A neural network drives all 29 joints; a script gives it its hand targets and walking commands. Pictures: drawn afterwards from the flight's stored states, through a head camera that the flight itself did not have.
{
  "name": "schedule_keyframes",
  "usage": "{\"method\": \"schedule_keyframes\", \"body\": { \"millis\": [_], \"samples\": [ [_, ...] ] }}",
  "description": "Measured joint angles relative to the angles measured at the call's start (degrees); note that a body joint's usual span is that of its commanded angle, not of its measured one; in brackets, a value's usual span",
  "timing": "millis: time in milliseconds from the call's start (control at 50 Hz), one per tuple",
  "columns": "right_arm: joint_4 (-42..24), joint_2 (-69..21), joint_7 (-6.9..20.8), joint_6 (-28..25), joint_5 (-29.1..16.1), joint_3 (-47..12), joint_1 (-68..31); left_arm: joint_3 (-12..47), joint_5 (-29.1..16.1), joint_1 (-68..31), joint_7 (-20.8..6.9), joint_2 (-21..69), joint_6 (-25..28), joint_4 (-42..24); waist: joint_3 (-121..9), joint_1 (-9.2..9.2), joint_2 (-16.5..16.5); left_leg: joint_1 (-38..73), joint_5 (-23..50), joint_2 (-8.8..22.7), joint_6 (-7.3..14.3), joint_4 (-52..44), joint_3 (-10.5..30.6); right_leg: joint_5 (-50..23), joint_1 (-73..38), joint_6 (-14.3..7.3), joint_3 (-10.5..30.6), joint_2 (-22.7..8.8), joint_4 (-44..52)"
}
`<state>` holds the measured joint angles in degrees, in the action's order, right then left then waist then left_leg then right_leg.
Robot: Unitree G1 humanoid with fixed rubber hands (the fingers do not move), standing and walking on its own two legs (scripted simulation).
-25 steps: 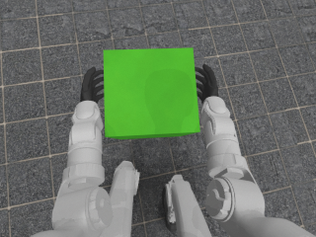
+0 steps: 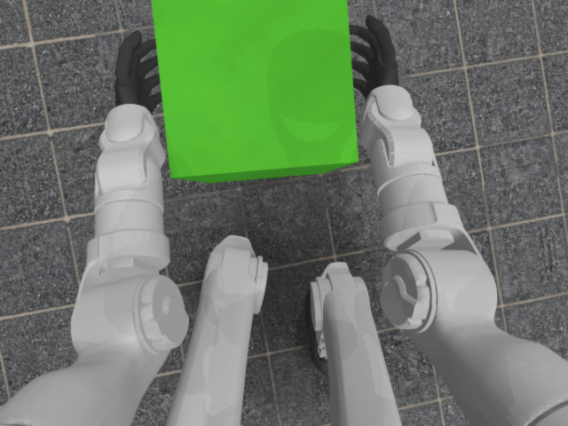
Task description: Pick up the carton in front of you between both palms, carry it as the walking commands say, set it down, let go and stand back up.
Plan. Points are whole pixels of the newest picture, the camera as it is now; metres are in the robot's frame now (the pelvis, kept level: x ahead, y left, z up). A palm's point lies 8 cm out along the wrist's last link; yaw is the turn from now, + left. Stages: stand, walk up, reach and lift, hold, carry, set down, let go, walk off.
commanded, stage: set down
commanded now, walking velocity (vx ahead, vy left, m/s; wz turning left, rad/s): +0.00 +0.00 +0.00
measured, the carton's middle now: (260, 106) +0.50 +0.12 -0.19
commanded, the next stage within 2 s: none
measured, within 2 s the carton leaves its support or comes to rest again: rests again in 1.20 s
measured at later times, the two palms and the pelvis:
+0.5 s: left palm (151, 117) +0.46 +0.29 -0.25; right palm (336, 95) +0.55 +0.00 -0.24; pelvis -0.01 +0.00 -0.08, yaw -3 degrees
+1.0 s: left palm (161, 127) +0.45 +0.28 -0.28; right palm (338, 103) +0.55 -0.01 -0.27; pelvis -0.02 -0.01 -0.10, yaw -2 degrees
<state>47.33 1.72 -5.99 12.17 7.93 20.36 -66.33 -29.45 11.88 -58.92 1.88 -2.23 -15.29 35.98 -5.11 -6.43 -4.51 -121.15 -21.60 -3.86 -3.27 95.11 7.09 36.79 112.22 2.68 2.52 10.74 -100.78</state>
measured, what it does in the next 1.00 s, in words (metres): lowers itself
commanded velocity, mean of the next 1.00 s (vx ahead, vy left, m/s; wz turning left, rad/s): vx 0.00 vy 0.00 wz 0.00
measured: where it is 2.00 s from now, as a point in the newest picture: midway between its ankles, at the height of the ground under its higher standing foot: (272, 318)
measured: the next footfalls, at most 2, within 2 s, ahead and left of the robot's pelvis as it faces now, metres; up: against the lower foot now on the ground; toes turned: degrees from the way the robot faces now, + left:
none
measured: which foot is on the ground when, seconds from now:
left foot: down 0.00-1.00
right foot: down 0.00-1.00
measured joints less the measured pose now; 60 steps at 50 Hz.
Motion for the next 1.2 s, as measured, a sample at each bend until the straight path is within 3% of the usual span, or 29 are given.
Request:
{"method": "schedule_keyframes", "body": {
  "millis": [360,580,800,1200],
  "samples": [
    [8.3,5.7,-2.3,1.3,-2.5,-4.6,-16.2,-2.5,0.4,-12.9,-0.4,-5.0,-1.7,4.2,11.8,-2.95,-1.0,-10.5,-0.7,-0.3,-1.2,12.3,0.3,1.5,10.8,1.0,-0.9,2.2,-13.1],
    [11.8,7.8,-4.4,1.4,-5.5,-12.1,-21.1,-4.5,-1.8,-15.0,-1.5,-7.0,-0.4,6.8,18.4,-5.28,0.5,-10.7,-3.5,3.1,0.0,17.2,-2.4,2.8,12.0,1.8,0.9,4.3,-18.1],
    [14.3,8.3,-4.3,1.2,-5.2,-13.8,-22.8,-5.8,-2.0,-15.3,-3.7,-7.9,0.8,9.7,18.6,-5.28,0.3,-12.0,-3.5,4.8,-0.1,18.0,-3.4,1.7,14.7,0.8,0.7,4.0,-19.6],
    [19.3,10.0,-1.5,-1.1,-5.2,-15.0,-25.7,-3.6,-2.4,-19.3,-4.2,-11.9,3.1,17.9,24.4,-5.25,-0.4,-10.5,-3.7,6.4,0.2,20.6,-4.2,1.6,14.0,-0.7,-0.6,2.3,-22.6]
  ]
}}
